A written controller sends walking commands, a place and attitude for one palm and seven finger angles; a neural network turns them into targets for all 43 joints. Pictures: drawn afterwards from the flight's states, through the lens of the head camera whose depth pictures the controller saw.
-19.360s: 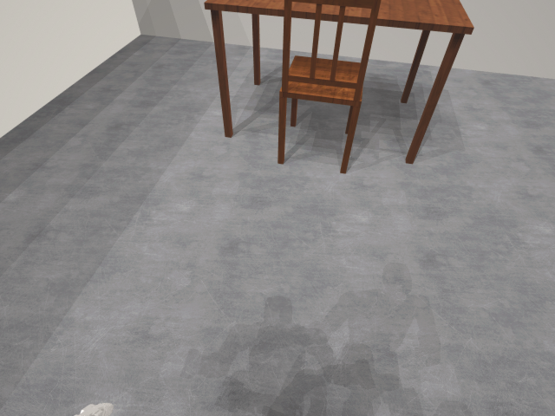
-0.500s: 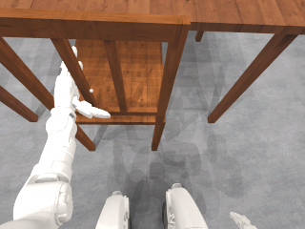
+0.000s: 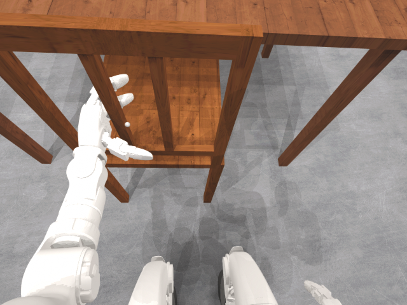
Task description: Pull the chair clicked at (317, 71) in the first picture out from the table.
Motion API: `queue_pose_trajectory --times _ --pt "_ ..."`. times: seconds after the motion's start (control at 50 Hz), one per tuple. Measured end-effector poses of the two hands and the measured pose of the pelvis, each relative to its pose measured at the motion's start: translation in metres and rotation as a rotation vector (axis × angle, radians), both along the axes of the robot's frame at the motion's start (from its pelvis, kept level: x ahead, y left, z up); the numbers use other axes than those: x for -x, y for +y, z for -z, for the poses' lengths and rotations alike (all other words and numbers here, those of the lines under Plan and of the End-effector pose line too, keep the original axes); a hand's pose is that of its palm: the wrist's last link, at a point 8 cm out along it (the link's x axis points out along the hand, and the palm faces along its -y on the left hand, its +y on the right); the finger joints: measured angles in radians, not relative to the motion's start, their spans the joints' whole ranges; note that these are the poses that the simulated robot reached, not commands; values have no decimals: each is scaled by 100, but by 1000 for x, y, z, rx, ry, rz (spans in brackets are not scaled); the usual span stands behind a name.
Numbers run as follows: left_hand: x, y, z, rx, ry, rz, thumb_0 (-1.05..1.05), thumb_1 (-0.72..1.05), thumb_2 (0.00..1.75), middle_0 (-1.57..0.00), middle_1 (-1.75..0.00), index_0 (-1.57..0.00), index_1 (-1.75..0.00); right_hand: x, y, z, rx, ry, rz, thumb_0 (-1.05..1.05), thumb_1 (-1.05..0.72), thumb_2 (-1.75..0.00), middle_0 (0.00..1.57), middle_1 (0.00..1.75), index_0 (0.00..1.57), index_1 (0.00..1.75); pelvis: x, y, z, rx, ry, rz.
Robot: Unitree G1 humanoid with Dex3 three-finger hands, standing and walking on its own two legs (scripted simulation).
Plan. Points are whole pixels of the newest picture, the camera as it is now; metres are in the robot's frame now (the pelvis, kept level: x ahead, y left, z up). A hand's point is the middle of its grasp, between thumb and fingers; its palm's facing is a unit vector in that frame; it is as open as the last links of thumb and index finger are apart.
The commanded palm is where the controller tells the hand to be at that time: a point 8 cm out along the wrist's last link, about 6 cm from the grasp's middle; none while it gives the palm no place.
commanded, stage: hook a spindle and tug to test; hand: left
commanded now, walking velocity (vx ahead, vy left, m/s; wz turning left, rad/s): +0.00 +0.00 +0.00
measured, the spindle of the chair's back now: (115, 112) +0.48 +0.15 +0.03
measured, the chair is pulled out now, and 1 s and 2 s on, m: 0.00 0.02 0.12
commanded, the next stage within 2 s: step backward, pulling the chair out in 1.10 s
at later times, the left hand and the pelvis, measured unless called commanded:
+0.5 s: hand (127, 125) +0.45 +0.13 +0.03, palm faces -0.03 -1.00 -0.03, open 5.5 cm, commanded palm +0.42 +0.17 +0.02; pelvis +0.01 +0.00 +0.01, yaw +0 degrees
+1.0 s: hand (128, 135) +0.43 +0.13 +0.03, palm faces -0.06 -1.00 -0.02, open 5.2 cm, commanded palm +0.39 +0.18 +0.02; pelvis +0.03 -0.01 +0.01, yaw -1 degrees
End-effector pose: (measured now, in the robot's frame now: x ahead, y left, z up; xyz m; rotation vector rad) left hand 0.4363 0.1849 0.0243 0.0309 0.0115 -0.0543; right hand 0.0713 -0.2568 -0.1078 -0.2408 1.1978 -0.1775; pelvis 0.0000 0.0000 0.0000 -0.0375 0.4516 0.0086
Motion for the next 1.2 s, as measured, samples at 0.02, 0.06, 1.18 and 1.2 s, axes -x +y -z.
queue_pose_trajectory --times 0.02,0.06,1.18,1.2 --pt "0 0 0 2 -1 0 -1 -45 32 -29 -77 -28 -77 0 1 0 -1 -1 1 1 -91 -90 20 30 20 30 0 0 0 0 0 0" --pt "0 -1 0 4 0 0 -1 -40 34 -32 -88 -31 -88 0 2 0 -3 0 2 1 -91 -90 20 30 20 30 -1 1 0 1 -1 1" --pt "42 -3 -3 8 7 4 2 74 80 -46 -145 -44 -145 -70 2 -15 -38 -121 -45 1 -91 -90 20 30 20 30 -29 -6 -13 -10 -11 3" --pt "42 -3 -3 7 3 4 1 74 80 -47 -145 -44 -145 -71 2 -14 -36 -122 -50 1 -91 -90 20 30 20 30 -28 -6 -12 -10 -12 0"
